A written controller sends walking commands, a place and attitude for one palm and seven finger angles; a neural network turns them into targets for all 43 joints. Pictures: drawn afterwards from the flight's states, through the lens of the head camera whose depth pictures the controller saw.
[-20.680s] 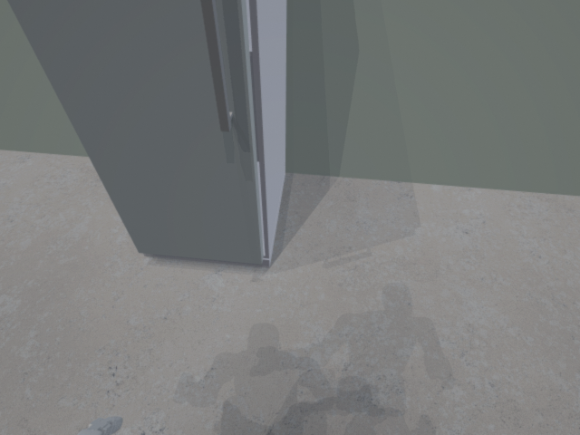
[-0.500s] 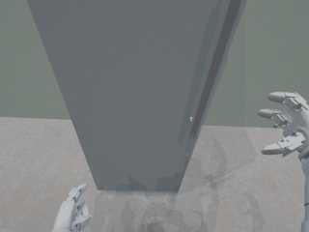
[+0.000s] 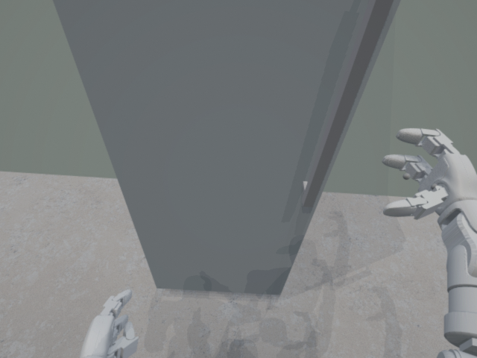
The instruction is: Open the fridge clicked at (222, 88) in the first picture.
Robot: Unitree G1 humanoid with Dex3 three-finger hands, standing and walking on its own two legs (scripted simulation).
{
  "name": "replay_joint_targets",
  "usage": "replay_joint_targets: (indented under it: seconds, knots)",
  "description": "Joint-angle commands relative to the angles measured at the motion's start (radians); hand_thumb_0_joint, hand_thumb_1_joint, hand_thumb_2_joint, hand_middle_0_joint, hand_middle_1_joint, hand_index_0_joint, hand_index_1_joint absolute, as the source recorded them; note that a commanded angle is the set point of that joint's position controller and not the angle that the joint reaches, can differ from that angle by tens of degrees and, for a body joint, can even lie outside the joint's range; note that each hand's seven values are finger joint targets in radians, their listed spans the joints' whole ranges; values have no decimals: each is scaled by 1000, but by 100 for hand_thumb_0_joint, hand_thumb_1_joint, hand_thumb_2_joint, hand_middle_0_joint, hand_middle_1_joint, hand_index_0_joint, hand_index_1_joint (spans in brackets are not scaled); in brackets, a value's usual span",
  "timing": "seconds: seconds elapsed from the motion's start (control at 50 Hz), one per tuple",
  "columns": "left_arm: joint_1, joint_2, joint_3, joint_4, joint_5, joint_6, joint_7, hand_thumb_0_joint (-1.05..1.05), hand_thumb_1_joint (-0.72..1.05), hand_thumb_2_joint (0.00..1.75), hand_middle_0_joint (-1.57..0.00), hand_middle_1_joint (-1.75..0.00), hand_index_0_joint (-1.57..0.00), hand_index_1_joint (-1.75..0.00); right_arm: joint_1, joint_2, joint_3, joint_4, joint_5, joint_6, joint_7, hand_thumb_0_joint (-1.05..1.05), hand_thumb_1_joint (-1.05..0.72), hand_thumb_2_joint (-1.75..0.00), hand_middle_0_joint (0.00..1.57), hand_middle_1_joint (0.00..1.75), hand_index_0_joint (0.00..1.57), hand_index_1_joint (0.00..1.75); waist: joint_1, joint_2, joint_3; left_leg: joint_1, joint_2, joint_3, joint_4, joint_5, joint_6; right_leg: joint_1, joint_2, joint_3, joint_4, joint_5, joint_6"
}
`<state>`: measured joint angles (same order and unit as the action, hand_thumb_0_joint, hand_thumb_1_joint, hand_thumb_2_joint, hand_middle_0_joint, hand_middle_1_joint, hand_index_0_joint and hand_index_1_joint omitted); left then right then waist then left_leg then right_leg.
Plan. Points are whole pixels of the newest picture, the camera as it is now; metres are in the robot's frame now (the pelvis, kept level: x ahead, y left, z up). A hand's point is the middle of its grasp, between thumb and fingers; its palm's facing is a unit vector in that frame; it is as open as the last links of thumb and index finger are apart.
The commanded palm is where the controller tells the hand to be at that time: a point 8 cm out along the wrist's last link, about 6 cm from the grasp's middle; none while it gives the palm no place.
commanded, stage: move the hooked fingers beside the handle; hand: right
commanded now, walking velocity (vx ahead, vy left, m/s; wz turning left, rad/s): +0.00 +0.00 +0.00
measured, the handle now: (337, 105) +0.48 -0.13 +0.22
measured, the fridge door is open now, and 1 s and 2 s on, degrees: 0 0 0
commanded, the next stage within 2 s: feel for the door with the fingertips in 1.48 s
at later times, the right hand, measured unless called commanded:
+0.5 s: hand (378, 159) +0.39 -0.19 +0.18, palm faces +0.00 +1.00 +0.01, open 14.0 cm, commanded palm +0.37 -0.25 +0.17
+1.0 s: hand (366, 151) +0.42 -0.18 +0.17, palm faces +0.02 +1.00 +0.01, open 14.0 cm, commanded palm +0.39 -0.23 +0.17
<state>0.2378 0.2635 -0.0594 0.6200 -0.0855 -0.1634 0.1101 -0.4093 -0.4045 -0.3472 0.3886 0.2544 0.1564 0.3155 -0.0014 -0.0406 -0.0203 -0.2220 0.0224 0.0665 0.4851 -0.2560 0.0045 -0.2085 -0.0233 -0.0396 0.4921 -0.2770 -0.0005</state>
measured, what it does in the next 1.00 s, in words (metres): stands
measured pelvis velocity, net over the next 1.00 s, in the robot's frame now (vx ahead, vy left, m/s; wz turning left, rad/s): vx -0.01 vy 0.00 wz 0.03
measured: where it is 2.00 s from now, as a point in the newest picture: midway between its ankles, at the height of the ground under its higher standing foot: outside the picture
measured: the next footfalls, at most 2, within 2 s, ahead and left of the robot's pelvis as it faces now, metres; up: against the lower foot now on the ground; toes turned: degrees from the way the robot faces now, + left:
none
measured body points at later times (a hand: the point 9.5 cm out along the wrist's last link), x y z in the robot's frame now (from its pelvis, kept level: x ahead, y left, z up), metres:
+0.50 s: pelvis +0.00 +0.00 +0.00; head -0.01 +0.01 +0.45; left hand +0.14 +0.25 -0.09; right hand +0.39 -0.25 +0.18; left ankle +0.00 +0.12 -0.74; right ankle -0.01 -0.12 -0.74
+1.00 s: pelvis -0.01 +0.00 +0.00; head +0.00 +0.01 +0.45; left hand +0.08 +0.26 -0.11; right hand +0.41 -0.23 +0.17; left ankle +0.00 +0.12 -0.74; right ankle -0.01 -0.12 -0.74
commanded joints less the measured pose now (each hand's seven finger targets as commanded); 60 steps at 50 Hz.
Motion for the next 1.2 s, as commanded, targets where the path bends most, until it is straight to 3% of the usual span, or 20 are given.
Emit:
replay_joint_targets:
  seconds: [0.0, 0.1, 0.16, 0.2, 0.36, 0.4, 0.52, 0.56, 0.6, 0.66, 0.7, 0.76, 0.8, 0.86, 0.94, 0.98, 1.0, 1.04, 1.14, 1.18]
  knots:
    - [-77, 129, 49, -149, 3, -41, 4, 0, 90, 90, -20, -30, -20, -30, -342, -281, -94, -191, 19, -85, 0, 0, 50, -30, 30, 120, 30, 120, -15, 38, -264, 93, -7, -22, -40, 333, 15, 77, 13, 27, -38, 286, -34]
    - [-73, 128, 53, -149, -4, -28, 4, 0, 90, 90, -20, -30, -20, -30, -422, -227, -28, -188, 11, -76, -8, 0, 50, -30, 30, 120, 30, 120, 9, 14, -228, 40, -11, -23, -51, 281, 15, 82, 11, 25, -38, 246, -35]
    - [-70, 124, 52, -148, 0, -27, 5, 0, 90, 90, -20, -30, -20, -30, -480, -213, -15, -222, 4, -93, -24, 0, 50, -30, 30, 120, 30, 120, 11, -26, -267, 53, -12, -21, -44, 294, 20, 104, 14, 34, -43, 271, -32]
    - [-58, 130, 56, -135, 2, -23, 4, 0, 90, 90, -20, -30, -20, -30, -469, -236, -35, -193, 6, -99, -34, 0, 50, -30, 30, 120, 30, 120, 11, 33, -265, 56, -15, -22, -49, 302, 17, 98, 9, 32, -37, 274, -35]
    - [-49, 126, 54, -126, 3, -6, 1, 0, 90, 90, -20, -30, -20, -30, -576, -168, 32, -147, -15, -104, -67, 0, 50, -30, 30, 120, 30, 120, 24, -17, -263, 37, -15, -22, -50, 274, 22, 100, 14, 37, -49, 255, -31]
    - [-39, 131, 60, -121, 6, 1, -2, 0, 90, 90, -20, -30, -20, -30, -523, -203, -9, -101, -16, -105, -79, 0, 50, -30, 30, 120, 30, 120, 8, 44, -275, 56, -18, -24, -51, 290, 19, 90, 9, 31, -43, 270, -34]
    - [-20, 132, 61, -112, 8, 20, -6, 0, 90, 90, -20, -30, -20, -30, -619, -217, -8, -42, -37, -127, -101, 0, 50, -30, 30, 120, 30, 120, 19, 24, -277, 58, -16, -32, -51, 276, 19, 63, 12, 26, -49, 243, -34]
    - [-14, 127, 60, -111, 8, 19, -7, 0, 90, 90, -20, -30, -20, -30, -679, -166, 40, -42, -39, -141, -103, 0, 50, -30, 30, 120, 30, 120, 35, 4, -275, 38, -19, -29, -51, 268, 21, 78, 13, 29, -50, 241, -32]
    - [0, 134, 62, -100, 9, 24, -8, 0, 90, 90, -20, -30, -20, -30, -672, -165, 41, 14, -38, -151, -107, 0, 50, -30, 30, 120, 30, 120, 37, 66, -263, 31, -22, -25, -55, 249, 18, 61, 7, 31, -48, 225, -35]
    - [10, 129, 62, -90, 10, 25, -9, 0, 90, 90, -20, -30, -20, -30, -754, -134, 73, 39, -53, -165, -117, 0, 50, -30, 30, 120, 30, 120, 48, -14, -270, 8, -22, -30, -50, 242, 23, 72, 13, 31, -46, 220, -31]
    - [26, 140, 69, -88, 15, 28, -15, 0, 90, 90, -20, -30, -20, -30, -693, -199, 5, 78, -55, -175, -131, 0, 50, -30, 30, 120, 30, 120, 23, 54, -297, 41, -24, -29, -48, 250, 22, 53, 10, 32, -44, 230, -34]
    - [28, 135, 67, -93, 15, 34, -18, 0, 90, 90, -20, -30, -20, -30, -708, -194, 11, 83, -65, -189, -132, 0, 50, -30, 30, 120, 30, 120, 24, 22, -297, 52, -21, -34, -40, 278, 22, 43, 13, 23, -47, 240, -34]
    - [34, 140, 72, -98, 16, 40, -22, 0, 90, 90, -20, -30, -20, -30, -670, -204, 0, 93, -64, -198, -130, 0, 50, -30, 30, 120, 30, 120, 18, 72, -307, 75, -22, -34, -38, 291, 19, 29, 9, 18, -44, 245, -38]
    - [28, 136, 71, -107, 14, 43, -21, 0, 90, 90, -20, -30, -20, -30, -689, -218, -11, 60, -64, -207, -123, 0, 50, -30, 30, 120, 30, 120, 17, 8, -306, 75, -22, -42, -37, 301, 21, 35, 14, 9, -48, 243, -36]
    - [30, 138, 75, -115, 13, 41, -22, 0, 90, 90, -20, -30, -20, -30, -645, -240, -37, 12, -52, -214, -112, 0, 50, -30, 30, 120, 30, 120, 8, 29, -327, 100, -25, -42, -35, 333, 20, 44, 12, 8, -49, 270, -39]
    - [18, 132, 72, -119, 10, 38, -22, 0, 90, 90, -20, -30, -20, -30, -648, -184, 11, -9, -48, -205, -99, 0, 50, -30, 30, 120, 30, 120, 18, -5, -306, 77, -25, -41, -39, 323, 21, 55, 14, 7, -49, 259, -37]
    - [25, 138, 75, -114, 8, 40, -20, 0, 90, 90, -20, -30, -20, -30, -639, -173, 26, 20, -44, -197, -96, 0, 50, -30, 30, 120, 30, 120, 32, 50, -278, 60, -27, -35, -47, 293, 16, 42, 8, 9, -49, 232, -41]
    - [26, 145, 71, -102, 5, 42, -13, 0, 90, 90, -20, -30, -20, -30, -676, -194, 19, 61, -41, -179, -95, 0, 50, -30, 30, 120, 30, 120, 44, 48, -228, 19, -27, -38, -64, 220, 13, 15, 13, 14, -57, 158, -41]
    - [28, 136, 72, -96, 11, 33, -9, 0, 90, 90, -20, -30, -20, -30, -751, -198, 20, 20, -46, -198, -102, 0, 50, -30, 30, 120, 30, 120, 43, -1, -312, 34, -26, -41, -53, 252, 20, 68, 16, 23, -40, 209, -40]
    - [25, 134, 67, -94, 10, 30, -11, 0, 90, 90, -20, -30, -20, -30, -743, -170, 39, 51, -40, -201, -99, 0, 50, -30, 30, 120, 30, 120, 45, 14, -288, 21, -28, -37, -53, 243, 20, 57, 18, 26, -41, 196, -38]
